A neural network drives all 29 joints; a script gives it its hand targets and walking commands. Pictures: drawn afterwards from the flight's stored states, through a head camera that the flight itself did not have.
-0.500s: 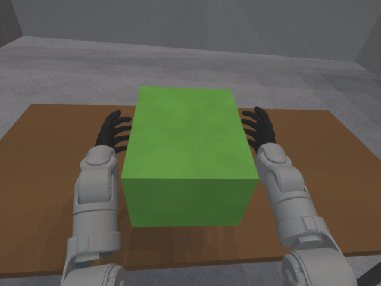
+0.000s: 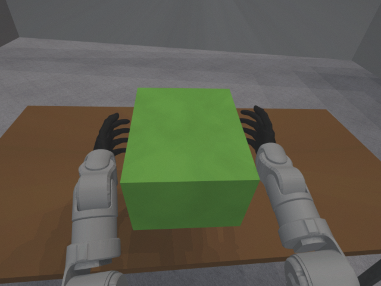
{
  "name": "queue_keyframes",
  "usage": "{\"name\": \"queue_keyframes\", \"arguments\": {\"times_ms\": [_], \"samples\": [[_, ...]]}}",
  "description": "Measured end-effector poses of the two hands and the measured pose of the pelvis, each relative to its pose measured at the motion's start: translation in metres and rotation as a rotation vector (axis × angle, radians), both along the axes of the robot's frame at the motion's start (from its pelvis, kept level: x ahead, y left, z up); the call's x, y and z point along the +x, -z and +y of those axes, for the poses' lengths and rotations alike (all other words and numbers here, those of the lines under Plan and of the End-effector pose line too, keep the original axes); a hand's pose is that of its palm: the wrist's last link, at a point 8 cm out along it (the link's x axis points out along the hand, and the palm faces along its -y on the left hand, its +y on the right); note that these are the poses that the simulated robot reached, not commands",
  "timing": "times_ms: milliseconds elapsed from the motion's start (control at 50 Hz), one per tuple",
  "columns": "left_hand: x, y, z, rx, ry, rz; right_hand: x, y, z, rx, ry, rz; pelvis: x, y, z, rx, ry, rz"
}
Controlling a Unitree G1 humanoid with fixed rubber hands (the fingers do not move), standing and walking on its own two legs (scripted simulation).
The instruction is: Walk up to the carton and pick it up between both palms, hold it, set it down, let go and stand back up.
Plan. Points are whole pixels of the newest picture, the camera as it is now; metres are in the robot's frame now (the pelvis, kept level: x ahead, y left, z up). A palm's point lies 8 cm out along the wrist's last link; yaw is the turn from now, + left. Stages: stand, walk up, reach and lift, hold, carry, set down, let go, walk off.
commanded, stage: hold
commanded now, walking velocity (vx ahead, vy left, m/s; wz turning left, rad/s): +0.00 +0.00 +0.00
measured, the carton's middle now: (185, 152) +0.40 +0.00 +0.12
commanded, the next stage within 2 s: none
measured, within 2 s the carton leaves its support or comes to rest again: neither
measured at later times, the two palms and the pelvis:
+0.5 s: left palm (103, 151) +0.35 +0.17 +0.17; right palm (263, 144) +0.36 -0.15 +0.18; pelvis -0.01 +0.00 +0.00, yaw +0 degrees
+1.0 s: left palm (104, 152) +0.35 +0.17 +0.16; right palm (262, 144) +0.36 -0.15 +0.18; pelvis +0.00 +0.00 +0.00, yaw +0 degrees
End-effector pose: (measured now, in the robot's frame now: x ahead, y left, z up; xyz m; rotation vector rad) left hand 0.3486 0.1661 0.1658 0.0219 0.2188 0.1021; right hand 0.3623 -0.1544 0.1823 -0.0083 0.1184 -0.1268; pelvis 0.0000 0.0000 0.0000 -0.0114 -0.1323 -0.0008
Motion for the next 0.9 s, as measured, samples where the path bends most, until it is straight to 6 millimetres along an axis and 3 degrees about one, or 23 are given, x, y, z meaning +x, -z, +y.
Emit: {"name": "queue_keyframes", "arguments": {"times_ms": [240,520,900], "samples": [[-0.009,-0.001,0.004,-0.005,-0.005,-0.01,-0.007,0.001,0.004,0.01,-0.003,-0.011,-0.001,0.001,0.002,0.0,0.0,-0.009],[-0.002,-0.005,0.002,-0.005,0.005,-0.006,-0.005,-0.001,0.002,0.007,0.009,-0.007,-0.008,0.0,0.002,0.002,-0.001,0.008],[0.001,0.003,-0.001,-0.006,0.004,0.003,0.0,0.003,-0.001,-0.005,0.004,0.0,0.002,0.0,0.0,0.001,0.0,0.001]]}}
